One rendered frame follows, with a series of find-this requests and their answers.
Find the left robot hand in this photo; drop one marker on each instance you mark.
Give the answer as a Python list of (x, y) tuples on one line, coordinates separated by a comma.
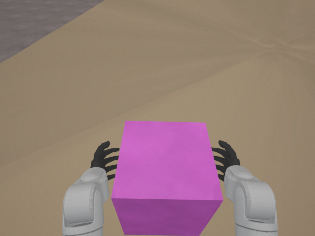
[(100, 160)]

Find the right robot hand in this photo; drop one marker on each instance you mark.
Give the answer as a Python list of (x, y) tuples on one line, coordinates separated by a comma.
[(229, 159)]

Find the right robot forearm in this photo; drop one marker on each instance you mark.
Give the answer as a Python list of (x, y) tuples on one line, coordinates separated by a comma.
[(254, 203)]

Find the carton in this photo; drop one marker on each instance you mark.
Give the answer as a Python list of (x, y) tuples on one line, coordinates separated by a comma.
[(166, 182)]

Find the left robot forearm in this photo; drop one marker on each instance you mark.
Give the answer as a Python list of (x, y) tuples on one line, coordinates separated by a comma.
[(83, 204)]

